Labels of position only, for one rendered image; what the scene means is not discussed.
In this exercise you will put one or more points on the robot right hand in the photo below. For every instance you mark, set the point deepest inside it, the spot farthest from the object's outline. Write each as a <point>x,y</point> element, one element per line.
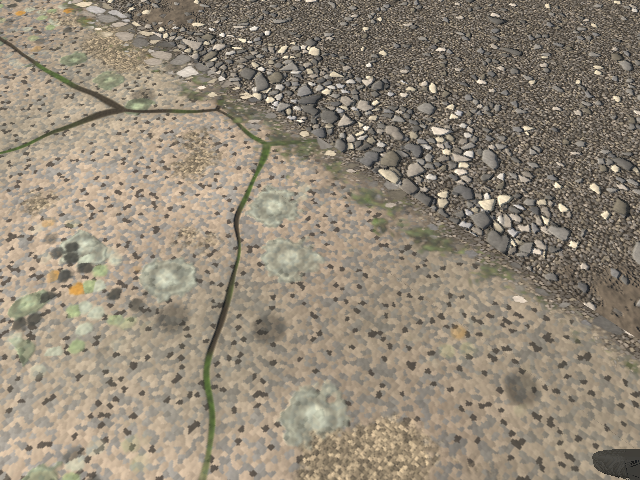
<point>624,463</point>

